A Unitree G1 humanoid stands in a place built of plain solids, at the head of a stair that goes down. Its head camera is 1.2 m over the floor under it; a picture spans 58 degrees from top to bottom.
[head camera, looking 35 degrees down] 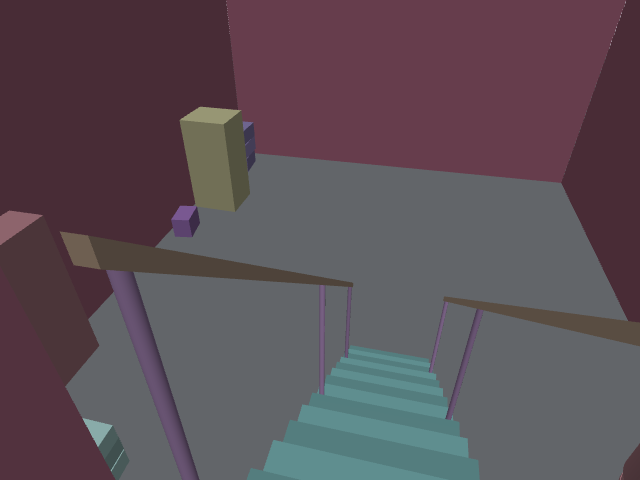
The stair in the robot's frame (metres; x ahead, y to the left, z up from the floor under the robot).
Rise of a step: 0.20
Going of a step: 0.23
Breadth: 0.91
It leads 13 degrees to the right of straight ahead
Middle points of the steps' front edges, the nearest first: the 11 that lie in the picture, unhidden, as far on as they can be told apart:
0.94 -0.24 -0.59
1.16 -0.29 -0.79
1.39 -0.34 -0.99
1.61 -0.39 -1.19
1.83 -0.44 -1.38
2.05 -0.50 -1.58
2.27 -0.55 -1.78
2.49 -0.60 -1.97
2.72 -0.65 -2.17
2.94 -0.70 -2.36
3.16 -0.75 -2.56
